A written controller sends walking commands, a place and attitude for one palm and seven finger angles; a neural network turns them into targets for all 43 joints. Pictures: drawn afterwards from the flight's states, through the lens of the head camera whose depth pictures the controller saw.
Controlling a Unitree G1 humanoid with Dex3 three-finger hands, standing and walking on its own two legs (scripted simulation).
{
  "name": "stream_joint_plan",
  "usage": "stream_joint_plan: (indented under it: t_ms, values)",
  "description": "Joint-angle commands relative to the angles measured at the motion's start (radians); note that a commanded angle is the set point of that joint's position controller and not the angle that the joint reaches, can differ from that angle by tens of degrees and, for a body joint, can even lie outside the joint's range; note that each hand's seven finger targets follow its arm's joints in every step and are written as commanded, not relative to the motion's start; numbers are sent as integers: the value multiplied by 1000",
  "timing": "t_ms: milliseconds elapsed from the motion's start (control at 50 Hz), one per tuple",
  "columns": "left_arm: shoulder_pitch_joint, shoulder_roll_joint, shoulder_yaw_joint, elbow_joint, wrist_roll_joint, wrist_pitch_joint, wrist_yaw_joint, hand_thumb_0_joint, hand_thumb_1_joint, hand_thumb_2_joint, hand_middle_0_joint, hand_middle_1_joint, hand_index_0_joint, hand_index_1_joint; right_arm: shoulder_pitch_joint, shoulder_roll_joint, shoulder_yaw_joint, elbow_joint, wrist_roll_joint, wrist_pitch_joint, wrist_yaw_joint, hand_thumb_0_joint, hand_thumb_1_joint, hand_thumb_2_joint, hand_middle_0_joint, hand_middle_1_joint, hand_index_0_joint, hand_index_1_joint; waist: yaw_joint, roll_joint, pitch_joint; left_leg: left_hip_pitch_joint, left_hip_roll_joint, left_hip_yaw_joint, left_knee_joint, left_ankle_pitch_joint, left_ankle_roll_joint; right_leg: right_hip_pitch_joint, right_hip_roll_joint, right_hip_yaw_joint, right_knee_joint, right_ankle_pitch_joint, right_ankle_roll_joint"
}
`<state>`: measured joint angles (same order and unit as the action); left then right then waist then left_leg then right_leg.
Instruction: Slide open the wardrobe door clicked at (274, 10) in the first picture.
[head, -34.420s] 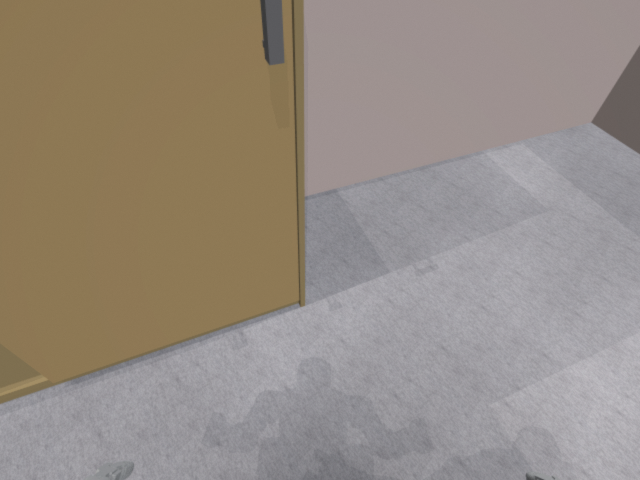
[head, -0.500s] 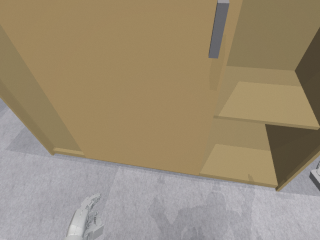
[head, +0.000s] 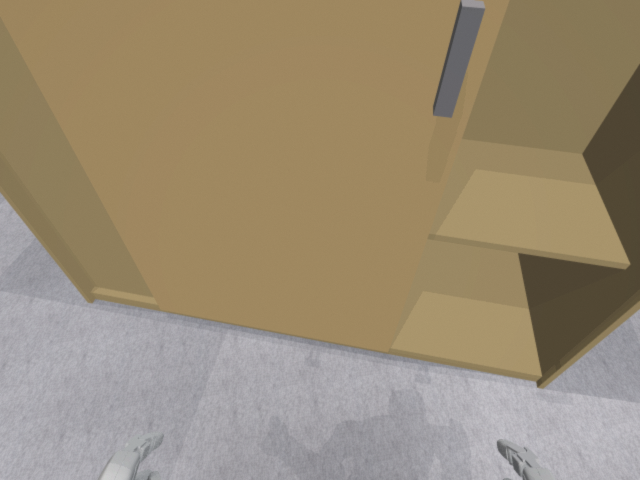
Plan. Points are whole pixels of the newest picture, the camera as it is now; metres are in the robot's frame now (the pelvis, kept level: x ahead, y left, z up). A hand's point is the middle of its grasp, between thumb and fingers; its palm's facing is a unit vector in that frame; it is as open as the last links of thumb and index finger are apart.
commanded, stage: let the arm hang, fingers relaxed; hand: right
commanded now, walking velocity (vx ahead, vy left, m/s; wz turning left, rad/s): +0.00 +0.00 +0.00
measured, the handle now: (455, 56) +0.61 -0.13 +0.25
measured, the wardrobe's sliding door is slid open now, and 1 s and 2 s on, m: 0.49 0.49 0.49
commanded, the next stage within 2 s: look to check the result in 0.88 s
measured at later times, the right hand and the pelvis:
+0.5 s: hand out of the picture -0.01 -0.19 -0.15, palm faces +0.00 +0.96 -0.29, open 7.3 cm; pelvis -0.01 +0.02 +0.01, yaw +0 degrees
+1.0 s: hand out of the picture -0.02 -0.15 -0.16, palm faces +0.01 +0.98 -0.17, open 7.3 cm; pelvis +0.00 +0.02 +0.02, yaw +1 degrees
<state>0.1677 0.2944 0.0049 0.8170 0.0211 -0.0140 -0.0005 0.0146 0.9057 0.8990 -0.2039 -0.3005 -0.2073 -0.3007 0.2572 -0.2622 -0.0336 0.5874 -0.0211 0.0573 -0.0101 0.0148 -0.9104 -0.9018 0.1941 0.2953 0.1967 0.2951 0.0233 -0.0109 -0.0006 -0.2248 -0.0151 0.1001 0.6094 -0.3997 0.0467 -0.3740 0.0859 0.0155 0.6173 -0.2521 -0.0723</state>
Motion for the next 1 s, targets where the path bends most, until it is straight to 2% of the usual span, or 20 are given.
stream_joint_plan:
  t_ms: [0,40,60,80,120,140,160,180,240,260,340,380,420,460,580,660,800,860,920,980]
  values:
    - [5,103,16,-45,14,-3,19,0,900,900,-200,-300,-200,-300,-15,-135,-18,60,0,-44,-6,0,-900,-900,200,300,200,300,-19,-73,-17,34,119,-145,-133,136,31,25,-175,236,-177,229,-14]
    - [-14,94,8,-11,11,-1,22,0,900,900,-200,-300,-200,-300,31,-128,-14,161,4,-48,-6,0,-900,-900,200,300,200,300,-43,-176,-15,106,109,-152,-164,120,15,-14,-174,239,-233,159,-15]
    - [-17,86,6,2,7,0,23,0,900,900,-200,-300,-200,-300,41,-134,-9,203,3,-53,-7,0,-900,-900,200,300,200,300,-47,-165,-16,120,117,-162,-194,146,14,-3,-166,221,-218,171,-9]
    - [0,64,4,22,4,2,26,0,900,900,-200,-300,-200,-300,46,-113,-5,241,7,-59,-7,0,-900,-900,200,300,200,300,-38,-162,-40,134,135,-177,-217,167,21,16,-156,199,-203,171,2]
    - [31,41,9,53,5,8,32,0,900,900,-200,-300,-200,-300,49,-91,-15,288,8,-66,-10,0,-900,-900,200,300,200,300,-26,-201,-74,134,167,-200,-252,204,35,59,-142,167,-164,154,15]
    - [48,37,7,70,3,11,33,0,900,900,-200,-300,-200,-300,40,-98,-8,310,11,-67,-9,0,-900,-900,200,300,200,300,-19,-190,-81,133,174,-202,-261,204,40,70,-142,157,-158,152,20]
    - [59,44,10,81,1,12,35,0,900,900,-200,-300,-200,-300,29,-102,-8,325,8,-69,-10,0,-900,-900,200,300,200,300,-18,-125,-80,129,169,-193,-275,237,30,93,-146,149,-147,176,19]
    - [69,47,13,94,-2,12,37,0,900,900,-200,-300,-200,-300,18,-98,-5,343,10,-71,-9,0,-900,-900,200,300,200,300,-12,-99,-69,119,173,-191,-286,247,27,101,-149,148,-151,175,18]
    - [90,58,17,136,-6,16,41,0,900,900,-200,-300,-200,-300,5,-95,3,394,11,-73,-9,0,-900,-900,200,300,200,300,-7,4,-10,79,168,-181,-325,207,19,111,-149,132,-160,151,20]
    - [89,66,19,144,-7,15,40,0,900,900,-200,-300,-200,-300,10,-102,3,408,9,-76,-11,0,-900,-900,200,300,200,300,-10,37,3,73,168,-178,-333,237,13,127,-148,120,-156,173,21]
    - [108,52,18,195,-7,23,41,0,900,900,-200,-300,-200,-300,13,-84,11,456,11,-71,-16,0,-900,-900,200,300,200,300,-6,101,77,-1,175,-186,-382,119,15,151,-141,101,-158,113,24]
    - [123,23,9,216,-5,25,40,0,900,900,-200,-300,-200,-300,26,-66,16,474,13,-69,-20,0,-900,-900,200,300,200,300,-7,75,80,7,168,-179,-381,104,3,149,-146,99,-172,128,25]
    - [123,20,5,232,-4,24,40,0,900,900,-200,-300,-200,-300,32,-60,18,487,14,-67,-21,0,-900,-900,200,300,200,300,-11,69,92,14,153,-172,-375,90,2,145,-154,113,-194,133,21]
    - [124,8,-1,245,-4,20,42,0,900,900,-200,-300,-200,-300,49,-48,19,500,14,-66,-24,0,-900,-900,200,300,200,300,-21,29,90,47,141,-157,-356,131,-7,130,-165,125,-219,166,15]
    - [134,-23,-12,273,-3,8,46,0,900,900,-200,-300,-200,-300,72,-17,24,518,17,-66,-28,0,-900,-900,200,300,200,300,-30,11,61,114,128,-146,-316,222,-8,129,-179,142,-255,226,8]
    - [136,-31,-11,282,-4,7,48,0,900,900,-200,-300,-200,-300,81,-5,22,522,16,-67,-30,0,-900,-900,200,300,200,300,-32,16,74,109,127,-143,-323,207,-7,131,-174,137,-259,214,10]
    - [149,-51,-9,290,-3,9,52,0,900,900,-200,-300,-200,-300,92,17,22,529,17,-68,-30,0,-900,-900,200,300,200,300,-25,-22,82,94,130,-150,-332,194,-4,135,-166,129,-259,182,14]
    - [152,-48,-7,289,-6,8,53,0,900,900,-200,-300,-200,-300,101,16,21,532,16,-70,-31,0,-900,-900,200,300,200,300,-26,2,69,102,127,-145,-328,215,-7,148,-167,129,-249,206,11]
    - [157,-51,-5,292,-6,7,54,0,900,900,-200,-300,-200,-300,102,23,22,534,16,-71,-30,0,-900,-900,200,300,200,300,-22,-2,75,92,128,-148,-330,212,-4,152,-167,129,-253,194,11]
    - [160,-46,-4,291,-8,5,55,0,900,900,-200,-300,-200,-300,110,20,21,536,16,-73,-33,0,-900,-900,200,300,200,300,-21,17,48,110,130,-145,-323,253,-8,168,-170,125,-241,231,8]
